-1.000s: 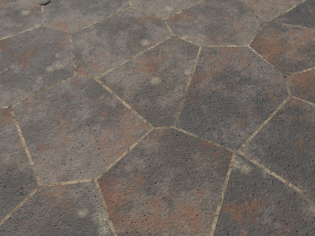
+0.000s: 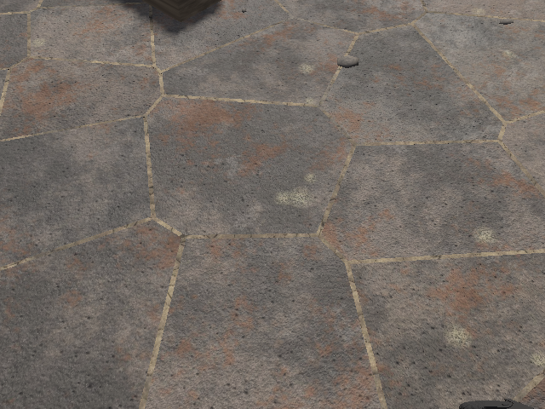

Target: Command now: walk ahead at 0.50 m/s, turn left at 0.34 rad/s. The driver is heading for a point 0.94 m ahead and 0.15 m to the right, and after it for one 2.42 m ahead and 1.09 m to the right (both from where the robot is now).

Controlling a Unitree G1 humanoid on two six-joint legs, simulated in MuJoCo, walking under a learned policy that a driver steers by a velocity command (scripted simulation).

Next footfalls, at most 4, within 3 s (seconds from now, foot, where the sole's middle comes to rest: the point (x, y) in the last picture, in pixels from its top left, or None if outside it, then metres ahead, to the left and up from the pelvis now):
0.10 left None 0.21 0.10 -0.78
0.66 right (327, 384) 0.53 -0.05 -0.78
1.20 left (256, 281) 0.81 0.15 -0.78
1.72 right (350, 229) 1.00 -0.12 -0.78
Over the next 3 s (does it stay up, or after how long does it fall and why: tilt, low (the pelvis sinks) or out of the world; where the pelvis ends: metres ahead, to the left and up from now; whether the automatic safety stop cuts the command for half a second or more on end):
stays up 0.96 0.00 0.00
